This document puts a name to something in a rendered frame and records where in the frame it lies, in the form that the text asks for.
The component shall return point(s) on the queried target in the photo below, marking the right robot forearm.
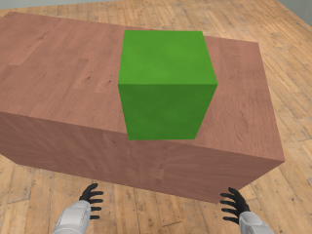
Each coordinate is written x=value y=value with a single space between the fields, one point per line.
x=250 y=223

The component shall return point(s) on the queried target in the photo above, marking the pedestal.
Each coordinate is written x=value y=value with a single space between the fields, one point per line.
x=61 y=111

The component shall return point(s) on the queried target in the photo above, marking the right robot hand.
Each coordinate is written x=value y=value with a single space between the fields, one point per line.
x=239 y=204

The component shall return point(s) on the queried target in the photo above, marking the carton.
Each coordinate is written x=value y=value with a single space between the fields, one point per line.
x=166 y=83

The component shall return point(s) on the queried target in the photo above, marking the left robot hand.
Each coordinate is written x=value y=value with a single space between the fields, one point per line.
x=87 y=194

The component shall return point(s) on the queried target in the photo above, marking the left robot forearm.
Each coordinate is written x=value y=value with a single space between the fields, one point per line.
x=75 y=219

